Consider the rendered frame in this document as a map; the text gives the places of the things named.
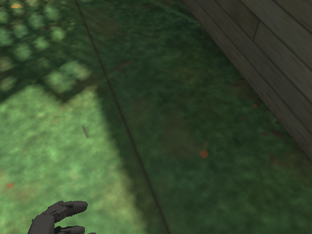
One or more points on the left robot hand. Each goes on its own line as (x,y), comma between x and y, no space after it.
(44,223)

